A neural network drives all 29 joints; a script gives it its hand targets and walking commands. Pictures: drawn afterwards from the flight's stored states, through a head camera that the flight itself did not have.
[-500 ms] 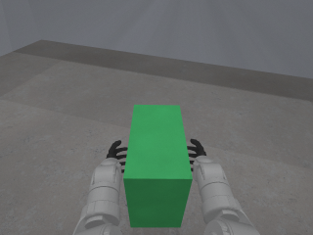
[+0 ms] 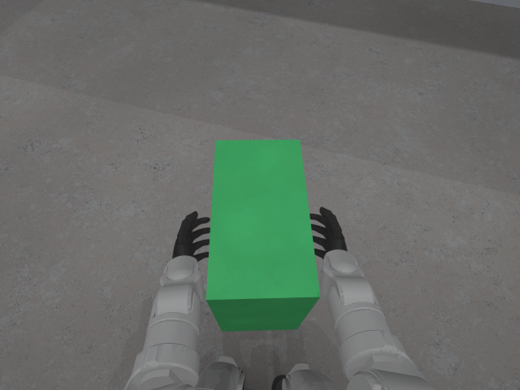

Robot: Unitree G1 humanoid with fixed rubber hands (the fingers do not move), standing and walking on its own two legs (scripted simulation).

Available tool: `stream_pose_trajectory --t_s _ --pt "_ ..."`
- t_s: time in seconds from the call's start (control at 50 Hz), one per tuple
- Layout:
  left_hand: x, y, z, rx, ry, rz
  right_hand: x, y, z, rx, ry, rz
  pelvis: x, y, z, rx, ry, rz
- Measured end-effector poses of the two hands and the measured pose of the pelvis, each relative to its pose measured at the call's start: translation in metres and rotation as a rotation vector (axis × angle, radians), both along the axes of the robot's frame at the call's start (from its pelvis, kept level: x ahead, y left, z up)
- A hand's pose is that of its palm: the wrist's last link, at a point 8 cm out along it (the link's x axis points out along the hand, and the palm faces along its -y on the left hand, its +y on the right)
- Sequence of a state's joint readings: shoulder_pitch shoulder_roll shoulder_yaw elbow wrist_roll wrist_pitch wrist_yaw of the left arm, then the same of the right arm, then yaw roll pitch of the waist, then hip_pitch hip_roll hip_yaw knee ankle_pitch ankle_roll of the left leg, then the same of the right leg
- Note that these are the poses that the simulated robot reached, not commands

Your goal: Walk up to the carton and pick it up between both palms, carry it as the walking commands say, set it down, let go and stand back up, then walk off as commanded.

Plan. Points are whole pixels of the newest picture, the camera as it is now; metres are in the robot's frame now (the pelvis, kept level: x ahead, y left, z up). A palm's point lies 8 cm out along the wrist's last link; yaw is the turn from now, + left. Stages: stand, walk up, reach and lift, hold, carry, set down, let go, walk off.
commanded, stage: set down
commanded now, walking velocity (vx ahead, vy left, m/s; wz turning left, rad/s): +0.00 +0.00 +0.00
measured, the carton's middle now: (258, 240) +0.39 +0.04 -0.11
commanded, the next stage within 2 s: none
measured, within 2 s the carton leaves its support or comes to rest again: neither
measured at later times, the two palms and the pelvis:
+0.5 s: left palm (197, 255) +0.35 +0.15 -0.13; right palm (323, 248) +0.38 -0.09 -0.12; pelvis -0.02 -0.02 -0.07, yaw +0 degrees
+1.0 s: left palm (200, 253) +0.39 +0.17 -0.21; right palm (311, 249) +0.41 -0.08 -0.20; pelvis -0.02 -0.01 -0.13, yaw +0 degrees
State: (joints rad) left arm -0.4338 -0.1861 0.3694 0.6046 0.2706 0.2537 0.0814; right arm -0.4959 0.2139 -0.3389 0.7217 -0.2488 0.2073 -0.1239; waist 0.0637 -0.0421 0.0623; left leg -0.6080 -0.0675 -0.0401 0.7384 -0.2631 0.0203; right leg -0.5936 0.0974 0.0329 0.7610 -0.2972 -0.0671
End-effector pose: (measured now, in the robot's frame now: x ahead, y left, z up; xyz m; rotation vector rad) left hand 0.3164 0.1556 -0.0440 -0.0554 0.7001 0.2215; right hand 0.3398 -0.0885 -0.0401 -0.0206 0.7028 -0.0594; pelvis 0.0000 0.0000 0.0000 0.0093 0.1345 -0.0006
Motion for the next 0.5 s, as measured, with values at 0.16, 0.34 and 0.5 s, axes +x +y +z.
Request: stream_pose_trajectory --t_s 0.16,0.34,0.5 --pt "0.008 0.000 -0.028 0.009 -0.019 0.009 0.014 0.001 -0.025 -0.003 -0.020 0.017 -0.018 -0.006 -0.022 0.003 0.071 0.007" --pt "0.023 0.001 -0.059 0.009 -0.026 0.015 0.032 0.002 -0.054 0.007 -0.026 0.018 -0.026 -0.013 -0.049 0.007 0.151 0.004" --pt "0.038 -0.001 -0.082 0.001 -0.029 0.001 0.041 -0.001 -0.079 0.005 -0.028 -0.001 -0.023 -0.017 -0.071 0.013 0.216 -0.008"
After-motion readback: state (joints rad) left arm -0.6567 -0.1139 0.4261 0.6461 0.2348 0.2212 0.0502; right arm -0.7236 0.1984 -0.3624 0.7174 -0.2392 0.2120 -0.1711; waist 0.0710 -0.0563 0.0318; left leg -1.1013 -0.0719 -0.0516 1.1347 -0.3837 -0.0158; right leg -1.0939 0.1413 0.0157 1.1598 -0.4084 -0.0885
